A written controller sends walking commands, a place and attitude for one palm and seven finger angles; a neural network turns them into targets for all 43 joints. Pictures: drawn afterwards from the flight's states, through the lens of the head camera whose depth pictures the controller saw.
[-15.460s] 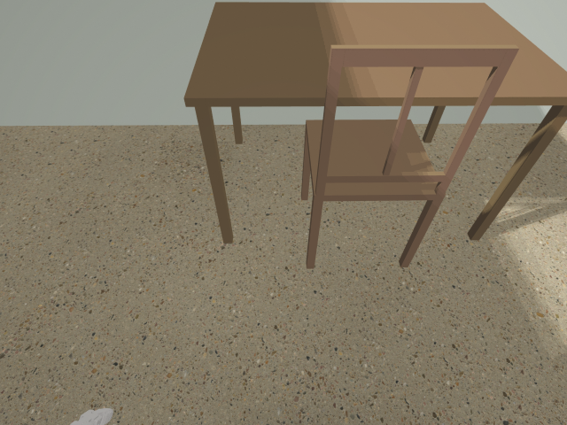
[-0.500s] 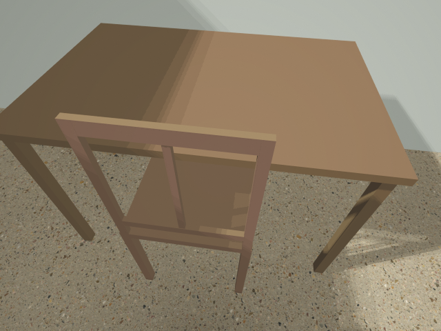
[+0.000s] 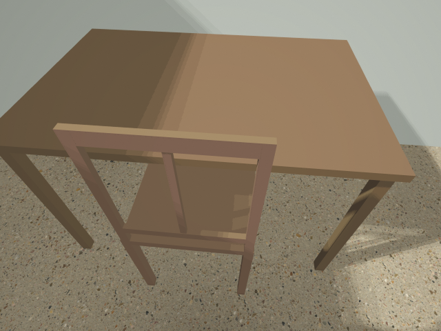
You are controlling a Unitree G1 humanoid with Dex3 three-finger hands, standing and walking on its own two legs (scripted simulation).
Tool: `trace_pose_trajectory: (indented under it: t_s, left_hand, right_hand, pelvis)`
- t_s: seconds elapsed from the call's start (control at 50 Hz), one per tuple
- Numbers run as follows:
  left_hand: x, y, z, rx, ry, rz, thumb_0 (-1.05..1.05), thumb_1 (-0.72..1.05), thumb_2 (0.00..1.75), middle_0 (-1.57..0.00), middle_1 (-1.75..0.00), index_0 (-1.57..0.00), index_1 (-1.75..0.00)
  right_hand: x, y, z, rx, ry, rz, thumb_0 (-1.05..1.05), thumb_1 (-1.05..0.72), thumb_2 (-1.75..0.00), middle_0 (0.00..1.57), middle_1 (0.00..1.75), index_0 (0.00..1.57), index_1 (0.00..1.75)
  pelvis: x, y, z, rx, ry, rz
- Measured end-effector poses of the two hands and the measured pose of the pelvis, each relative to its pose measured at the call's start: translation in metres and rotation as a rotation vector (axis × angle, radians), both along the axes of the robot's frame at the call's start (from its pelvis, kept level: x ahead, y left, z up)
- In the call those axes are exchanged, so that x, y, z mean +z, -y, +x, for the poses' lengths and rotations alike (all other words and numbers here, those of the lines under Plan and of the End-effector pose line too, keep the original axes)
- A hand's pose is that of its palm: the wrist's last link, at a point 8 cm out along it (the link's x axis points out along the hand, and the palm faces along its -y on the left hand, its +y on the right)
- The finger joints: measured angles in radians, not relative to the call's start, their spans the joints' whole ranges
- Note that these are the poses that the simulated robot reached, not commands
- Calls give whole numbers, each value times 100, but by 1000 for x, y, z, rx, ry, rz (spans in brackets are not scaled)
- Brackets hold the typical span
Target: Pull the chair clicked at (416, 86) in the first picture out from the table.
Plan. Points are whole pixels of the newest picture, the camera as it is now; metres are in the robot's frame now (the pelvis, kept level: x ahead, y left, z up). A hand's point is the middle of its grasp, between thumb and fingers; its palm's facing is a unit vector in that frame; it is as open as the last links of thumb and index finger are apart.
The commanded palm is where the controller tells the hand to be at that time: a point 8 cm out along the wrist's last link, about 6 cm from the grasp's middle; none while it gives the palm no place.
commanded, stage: come to a stop and stand still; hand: left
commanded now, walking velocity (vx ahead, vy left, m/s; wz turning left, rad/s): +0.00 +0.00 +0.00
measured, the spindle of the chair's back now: (176, 198) +0.42 +0.14 -0.07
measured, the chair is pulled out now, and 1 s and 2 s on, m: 0.00 0.00 0.00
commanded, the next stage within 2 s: look again from close up in 0.48 s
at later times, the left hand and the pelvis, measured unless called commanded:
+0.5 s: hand out of the picture -0.02 +0.15 -0.18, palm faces +0.08 -0.99 -0.15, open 7.4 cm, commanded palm none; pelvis +0.02 +0.01 +0.00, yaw +0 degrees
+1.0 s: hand out of the picture +0.04 +0.21 -0.18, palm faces +0.02 -0.98 -0.21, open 7.4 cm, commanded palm none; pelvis +0.01 +0.03 -0.01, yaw -1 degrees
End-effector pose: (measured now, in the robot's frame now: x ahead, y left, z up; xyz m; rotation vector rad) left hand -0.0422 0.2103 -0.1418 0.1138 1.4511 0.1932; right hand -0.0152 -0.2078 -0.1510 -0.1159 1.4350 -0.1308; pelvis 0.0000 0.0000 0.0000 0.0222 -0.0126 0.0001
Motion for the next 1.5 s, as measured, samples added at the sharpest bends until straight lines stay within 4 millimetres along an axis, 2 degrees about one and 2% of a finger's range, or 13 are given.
trace_pose_trajectory:
  t_s: [0.12,0.24,0.58,0.7,0.78,0.96,1.06,1.16,1.5]
  left_hand:
    - [0,-1,5,-4,-3,-6,1,91,90,-20,-30,-19,-30]
    - [-1,4,10,-2,-1,-21,1,91,90,-20,-30,-19,-30]
    - [-6,15,9,19,-14,-47,1,91,90,-20,-30,-20,-30]
    - [-8,5,9,-32,-20,-31,1,91,90,-20,-30,-20,-30]
    - [-11,-11,22,-45,6,-10,1,91,90,-20,-30,-20,-30]
    - [-11,-40,70,-72,151,19,1,91,90,-20,-30,-19,-30]
    - [-9,-50,79,-82,174,17,1,91,90,-20,-30,-19,-30]
    - [-9,-56,73,-78,153,9,1,91,90,-20,-30,-20,-30]
    - [-12,-64,20,-44,17,-26,1,91,90,-20,-30,-20,-30]
  right_hand:
    - [-1,-13,-8,-10,-29,26,1,-92,-89,19,30,20,30]
    - [-1,-19,-4,-13,-29,30,1,-91,-89,20,30,20,30]
    - [1,-7,18,-2,8,-11,1,-92,-89,19,30,20,30]
    - [-4,0,20,-9,35,-30,2,-93,-89,19,30,20,30]
    - [-5,-5,24,-26,65,-32,2,-93,-89,19,30,20,29]
    - [-1,-16,32,-7,99,-49,2,-94,-89,19,30,20,30]
    - [4,-21,35,10,108,-57,2,-94,-89,20,30,20,30]
    - [8,-26,37,24,105,-61,1,-93,-89,20,30,20,30]
    - [13,-40,43,38,94,-71,1,-93,-89,20,30,20,30]
  pelvis:
    - [0,-3,7,-3,-4,3]
    - [0,-5,13,-5,-6,4]
    - [0,-5,24,-3,-6,6]
    - [-8,-11,15,-10,-25,-38]
    - [-11,-16,17,-16,-18,-29]
    - [-10,-30,15,-17,-4,-24]
    - [-8,-37,11,-15,-9,-24]
    - [-6,-43,9,-10,-14,-23]
    - [-2,-59,9,-5,-13,-24]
